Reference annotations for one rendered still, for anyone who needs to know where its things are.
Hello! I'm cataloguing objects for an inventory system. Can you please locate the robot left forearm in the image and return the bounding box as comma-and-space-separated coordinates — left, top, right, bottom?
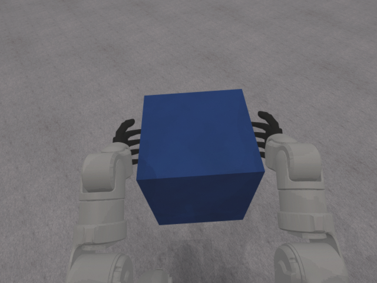
65, 142, 133, 283

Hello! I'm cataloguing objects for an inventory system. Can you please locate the right robot hand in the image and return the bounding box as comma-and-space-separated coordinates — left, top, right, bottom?
252, 111, 283, 158

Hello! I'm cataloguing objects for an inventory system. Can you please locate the robot right upper arm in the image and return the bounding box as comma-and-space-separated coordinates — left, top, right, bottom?
274, 242, 349, 283

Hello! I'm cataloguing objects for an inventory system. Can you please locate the carton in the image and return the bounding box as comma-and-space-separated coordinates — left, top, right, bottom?
136, 89, 265, 225

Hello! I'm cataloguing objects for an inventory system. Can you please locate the robot right forearm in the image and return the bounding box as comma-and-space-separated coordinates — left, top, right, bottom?
265, 133, 349, 281

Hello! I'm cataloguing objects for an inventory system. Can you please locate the robot left upper arm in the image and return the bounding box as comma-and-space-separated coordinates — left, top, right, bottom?
67, 252, 134, 283

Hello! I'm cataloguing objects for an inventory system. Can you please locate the left robot thigh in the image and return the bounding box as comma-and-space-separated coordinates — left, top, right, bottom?
136, 270, 173, 283

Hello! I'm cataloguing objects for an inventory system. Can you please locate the left robot hand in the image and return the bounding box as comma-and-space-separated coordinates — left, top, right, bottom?
113, 119, 141, 165

